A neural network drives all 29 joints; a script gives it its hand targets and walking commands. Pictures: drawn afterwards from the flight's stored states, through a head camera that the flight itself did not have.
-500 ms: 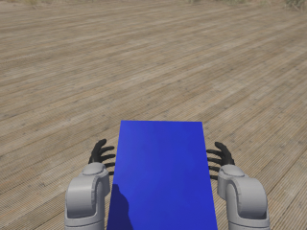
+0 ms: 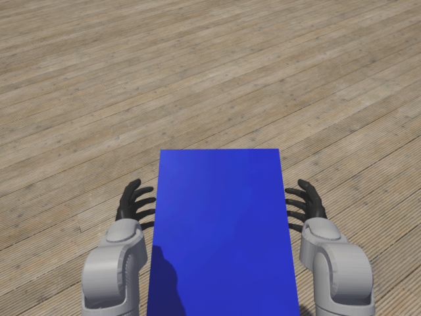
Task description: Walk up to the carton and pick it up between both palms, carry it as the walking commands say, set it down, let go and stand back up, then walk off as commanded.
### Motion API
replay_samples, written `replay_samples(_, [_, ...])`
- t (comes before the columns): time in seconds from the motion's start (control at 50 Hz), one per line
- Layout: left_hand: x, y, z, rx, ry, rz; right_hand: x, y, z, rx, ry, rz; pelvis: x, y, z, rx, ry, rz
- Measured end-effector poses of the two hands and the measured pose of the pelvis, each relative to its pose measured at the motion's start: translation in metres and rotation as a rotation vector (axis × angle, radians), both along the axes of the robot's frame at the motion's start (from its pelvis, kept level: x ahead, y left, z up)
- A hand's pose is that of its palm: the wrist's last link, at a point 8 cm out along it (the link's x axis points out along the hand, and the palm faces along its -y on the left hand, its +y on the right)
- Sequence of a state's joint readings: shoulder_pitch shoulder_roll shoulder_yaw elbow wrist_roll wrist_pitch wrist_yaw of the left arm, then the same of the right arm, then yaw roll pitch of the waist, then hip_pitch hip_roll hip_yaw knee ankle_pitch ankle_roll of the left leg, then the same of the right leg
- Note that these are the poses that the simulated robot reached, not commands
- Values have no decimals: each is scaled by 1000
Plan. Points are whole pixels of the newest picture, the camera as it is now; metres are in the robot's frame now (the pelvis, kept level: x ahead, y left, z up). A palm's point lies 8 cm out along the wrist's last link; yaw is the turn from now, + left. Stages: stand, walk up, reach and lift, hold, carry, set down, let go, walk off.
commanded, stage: carry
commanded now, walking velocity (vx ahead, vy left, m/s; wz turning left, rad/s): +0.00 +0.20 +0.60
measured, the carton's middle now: (219, 230) +0.30 +0.01 +0.00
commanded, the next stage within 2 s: none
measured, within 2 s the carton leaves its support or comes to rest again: neither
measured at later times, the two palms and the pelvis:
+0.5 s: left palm (92, 198) +0.35 +0.25 +0.05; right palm (240, 173) +0.40 -0.04 +0.04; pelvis +0.11 +0.05 -0.03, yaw +13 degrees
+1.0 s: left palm out of the picture +0.24 +0.43 +0.06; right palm (134, 170) +0.41 +0.18 +0.06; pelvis +0.11 +0.15 -0.04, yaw +34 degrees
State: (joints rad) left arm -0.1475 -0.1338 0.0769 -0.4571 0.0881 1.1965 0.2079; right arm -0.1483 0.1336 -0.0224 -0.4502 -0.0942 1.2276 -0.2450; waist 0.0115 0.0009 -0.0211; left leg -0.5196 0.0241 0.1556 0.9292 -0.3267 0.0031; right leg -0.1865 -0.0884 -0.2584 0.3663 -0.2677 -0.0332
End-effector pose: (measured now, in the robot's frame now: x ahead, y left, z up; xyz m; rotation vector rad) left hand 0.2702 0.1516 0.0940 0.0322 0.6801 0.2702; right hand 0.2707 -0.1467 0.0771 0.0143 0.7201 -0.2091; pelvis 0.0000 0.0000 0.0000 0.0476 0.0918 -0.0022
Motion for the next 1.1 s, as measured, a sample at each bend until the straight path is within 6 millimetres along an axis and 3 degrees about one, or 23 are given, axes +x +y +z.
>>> replay_samples(0.12, [27, 22, 2, -20, -41, 60, 47, 22, 4, -3, -45, 57, 36, 6, -5, -3, -21, 47])
replay_samples(0.26, [72, 54, -26, -51, -65, 83, 99, 55, -10, -47, -73, 83, 93, 30, -39, -8, -63, 102])
replay_samples(0.36, [83, 74, -45, -34, 29, 113, 117, 75, -33, -40, 21, 112, 104, 42, -39, -11, -51, 160])
replay_samples(0.48, [78, 98, -42, -18, 36, 172, 131, 103, -37, -20, 29, 179, 112, 52, -31, -29, -35, 215])
replay_samples(0.66, [57, 132, -16, 2, -16, 306, 152, 147, -13, 3, -28, 315, 126, 57, -20, -35, -21, 355])
replay_samples(0.82, [24, 184, 0, 2, -40, 446, 160, 217, 8, 3, -60, 448, 126, 87, -12, 15, -23, 476])
replay_samples(0.9, [4, 227, -9, -4, -56, 505, 155, 268, 5, -3, -79, 504, 121, 119, -23, 12, -29, 542])
replay_samples(0.98, [-23, 268, -33, -37, -40, 585, 144, 319, -13, -41, -61, 584, 110, 145, -37, 3, -28, 580])
replay_samples(1.1, [-62, 292, -48, -61, 32, 651, 122, 355, -33, -57, 18, 657, 92, 161, -33, -25, -33, 636])
